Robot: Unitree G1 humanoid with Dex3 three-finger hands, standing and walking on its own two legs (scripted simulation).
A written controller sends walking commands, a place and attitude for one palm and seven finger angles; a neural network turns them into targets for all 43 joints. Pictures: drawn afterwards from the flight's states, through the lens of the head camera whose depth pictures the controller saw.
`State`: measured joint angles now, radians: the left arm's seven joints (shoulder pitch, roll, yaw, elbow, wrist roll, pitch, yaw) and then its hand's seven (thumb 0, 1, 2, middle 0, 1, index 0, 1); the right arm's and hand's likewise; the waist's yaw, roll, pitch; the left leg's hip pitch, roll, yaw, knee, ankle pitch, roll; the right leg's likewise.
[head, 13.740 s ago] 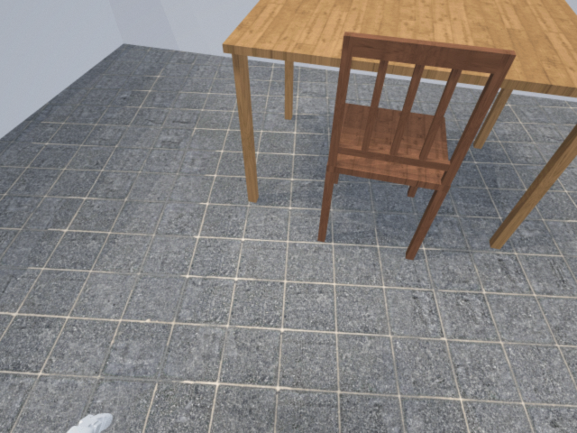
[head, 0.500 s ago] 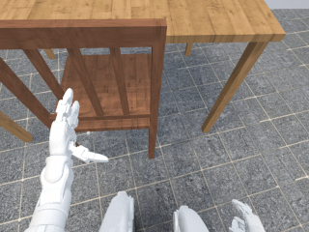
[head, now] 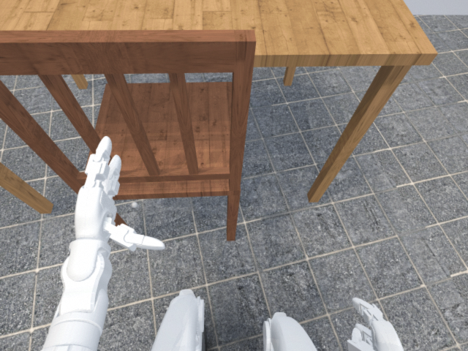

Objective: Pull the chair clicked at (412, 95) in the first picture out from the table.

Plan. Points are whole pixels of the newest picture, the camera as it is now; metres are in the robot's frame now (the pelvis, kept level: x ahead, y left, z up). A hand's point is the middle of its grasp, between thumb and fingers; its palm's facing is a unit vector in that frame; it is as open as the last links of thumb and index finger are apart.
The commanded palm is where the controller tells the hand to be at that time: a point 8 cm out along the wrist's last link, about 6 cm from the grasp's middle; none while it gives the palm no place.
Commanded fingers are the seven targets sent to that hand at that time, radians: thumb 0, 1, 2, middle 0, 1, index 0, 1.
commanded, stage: push the fingers through the gap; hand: left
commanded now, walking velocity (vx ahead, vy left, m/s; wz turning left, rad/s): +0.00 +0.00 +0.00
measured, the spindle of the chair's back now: (138, 133) +0.49 +0.20 +0.02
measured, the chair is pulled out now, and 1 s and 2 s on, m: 0.00 0.00 0.00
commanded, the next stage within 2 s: hook a spindle and tug to test in 1.62 s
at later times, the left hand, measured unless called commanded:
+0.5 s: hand (143, 179) +0.39 +0.17 +0.03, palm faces +0.09 -1.00 -0.04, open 16.9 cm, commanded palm +0.37 +0.22 +0.03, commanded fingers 0.00 -0.50 0.30 -0.06 -0.08 -0.06 -0.08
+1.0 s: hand (145, 158) +0.43 +0.18 +0.03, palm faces +0.10 -0.99 -0.04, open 16.9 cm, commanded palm +0.41 +0.22 +0.03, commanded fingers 0.00 -0.50 0.30 -0.06 -0.08 -0.06 -0.08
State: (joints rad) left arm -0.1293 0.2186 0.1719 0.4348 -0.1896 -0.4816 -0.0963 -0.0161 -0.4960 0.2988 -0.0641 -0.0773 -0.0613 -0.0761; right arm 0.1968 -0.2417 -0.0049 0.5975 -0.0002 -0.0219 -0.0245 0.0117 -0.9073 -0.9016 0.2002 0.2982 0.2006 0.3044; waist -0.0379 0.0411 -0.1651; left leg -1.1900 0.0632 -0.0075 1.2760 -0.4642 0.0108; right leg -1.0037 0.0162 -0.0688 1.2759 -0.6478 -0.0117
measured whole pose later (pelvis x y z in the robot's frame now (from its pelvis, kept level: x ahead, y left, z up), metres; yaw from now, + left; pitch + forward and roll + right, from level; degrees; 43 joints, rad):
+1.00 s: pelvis +0.00 +0.00 +0.00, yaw -1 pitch +24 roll -3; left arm -0.50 0.29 0.29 0.79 -0.14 -0.50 -0.09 -0.02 -0.50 0.30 -0.07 -0.08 -0.06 -0.08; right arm 0.25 -0.24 -0.01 0.65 -0.02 0.03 -0.01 0.01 -0.91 -0.90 0.20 0.30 0.20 0.30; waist -0.09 0.04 -0.17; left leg -1.24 0.07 0.00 1.28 -0.46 0.01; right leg -1.07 0.03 -0.06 1.29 -0.64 -0.01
